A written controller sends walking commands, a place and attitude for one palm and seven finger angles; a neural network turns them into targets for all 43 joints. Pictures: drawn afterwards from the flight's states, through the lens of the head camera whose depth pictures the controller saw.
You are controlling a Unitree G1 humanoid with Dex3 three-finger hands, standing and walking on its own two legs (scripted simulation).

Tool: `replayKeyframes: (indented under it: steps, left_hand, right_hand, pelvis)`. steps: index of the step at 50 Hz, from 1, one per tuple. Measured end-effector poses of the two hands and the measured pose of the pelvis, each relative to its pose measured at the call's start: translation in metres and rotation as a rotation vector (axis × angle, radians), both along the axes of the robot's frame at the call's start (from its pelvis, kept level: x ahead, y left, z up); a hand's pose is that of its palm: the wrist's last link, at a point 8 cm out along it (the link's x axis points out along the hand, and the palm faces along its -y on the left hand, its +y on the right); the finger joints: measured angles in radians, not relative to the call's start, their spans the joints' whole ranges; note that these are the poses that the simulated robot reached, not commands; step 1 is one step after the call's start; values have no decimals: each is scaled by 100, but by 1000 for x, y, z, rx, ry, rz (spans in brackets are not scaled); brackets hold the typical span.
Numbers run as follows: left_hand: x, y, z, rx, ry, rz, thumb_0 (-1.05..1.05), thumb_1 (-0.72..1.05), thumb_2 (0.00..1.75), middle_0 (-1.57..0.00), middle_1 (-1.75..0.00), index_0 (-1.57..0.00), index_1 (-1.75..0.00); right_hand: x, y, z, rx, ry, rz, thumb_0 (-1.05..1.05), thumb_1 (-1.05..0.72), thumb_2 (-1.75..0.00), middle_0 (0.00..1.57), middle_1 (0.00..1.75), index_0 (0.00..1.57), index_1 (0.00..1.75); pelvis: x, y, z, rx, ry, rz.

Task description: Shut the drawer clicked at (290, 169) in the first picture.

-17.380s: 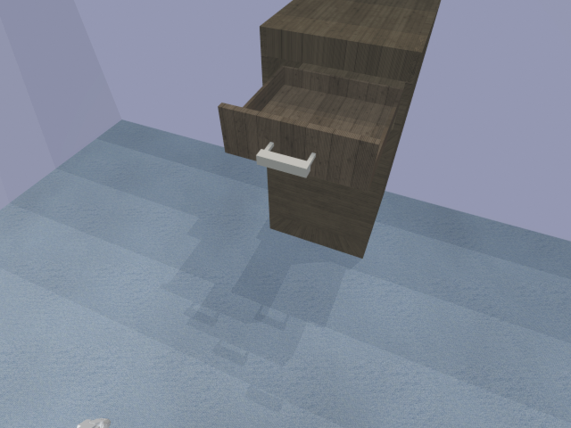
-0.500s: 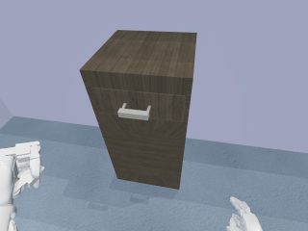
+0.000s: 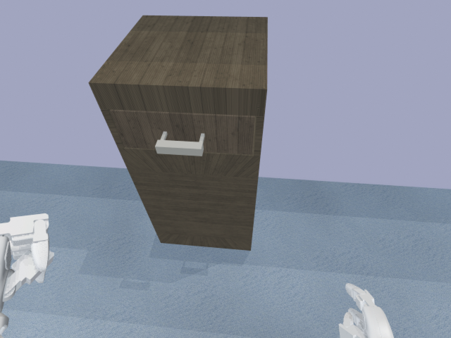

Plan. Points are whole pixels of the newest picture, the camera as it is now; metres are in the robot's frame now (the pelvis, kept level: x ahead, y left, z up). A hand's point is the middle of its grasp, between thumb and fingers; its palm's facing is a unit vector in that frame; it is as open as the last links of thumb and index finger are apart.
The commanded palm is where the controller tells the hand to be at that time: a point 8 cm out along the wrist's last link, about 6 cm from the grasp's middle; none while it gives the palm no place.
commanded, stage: step back with the hand held close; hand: left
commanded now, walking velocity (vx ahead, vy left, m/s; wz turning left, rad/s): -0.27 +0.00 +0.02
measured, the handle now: (181, 141) +0.61 +0.16 -0.04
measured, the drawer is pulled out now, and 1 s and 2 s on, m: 0.00 0.00 0.00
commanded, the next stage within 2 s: stop stepping back and stand still in 1.14 s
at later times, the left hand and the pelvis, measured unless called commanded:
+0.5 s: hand (12, 307) +0.13 +0.24 +0.16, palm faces +0.39 -0.79 -0.48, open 3.2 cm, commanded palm +0.07 +0.28 +0.17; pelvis -0.06 +0.00 -0.01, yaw +1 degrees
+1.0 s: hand out of the picture +0.07 +0.26 +0.17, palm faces +0.43 -0.75 -0.50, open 3.2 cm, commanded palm +0.00 +0.29 +0.17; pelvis -0.11 +0.00 -0.01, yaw +5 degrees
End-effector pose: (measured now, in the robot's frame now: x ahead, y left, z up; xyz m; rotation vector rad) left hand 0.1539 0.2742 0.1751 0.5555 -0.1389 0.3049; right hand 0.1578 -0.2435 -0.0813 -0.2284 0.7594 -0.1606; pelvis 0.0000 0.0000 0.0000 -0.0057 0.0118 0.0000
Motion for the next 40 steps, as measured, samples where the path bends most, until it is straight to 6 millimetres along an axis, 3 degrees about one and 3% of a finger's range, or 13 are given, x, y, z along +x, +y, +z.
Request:
replayKeyframes:
  steps: [7, 17, 28, 40]
  left_hand:
    - [-18, 11, 2, 28, -20, 14, 2, 89, 90, -141, -159, -140, -160]
    - [-50, 7, 2, 42, -88, 16, 2, 89, 90, -141, -159, -140, -160]
    - [-67, 7, 2, 68, -138, -1, 1, 89, 90, -141, -159, -141, -160]
    - [-92, -6, 5, 64, -180, -28, 1, 89, 90, -141, -159, -141, -160]
  right_hand:
    - [-15, 4, 0, -9, 4, -14, 1, -91, -90, 20, 30, 20, 30]
    - [-32, 14, 2, 1, -55, 26, 1, -91, -90, 21, 30, 21, 30]
    - [-64, 6, 0, -40, -25, 20, 1, -91, -90, 21, 30, 21, 30]
    - [-73, -5, -5, -39, -12, 34, 1, -91, -90, 21, 30, 21, 30]
  pelvis:
    - [-17, 5, -3, 7, 0, 0]
    - [-45, 2, -10, 3, -7, 8]
    - [-62, 0, -13, -5, -1, 44]
    - [-87, -9, -19, -6, 7, 54]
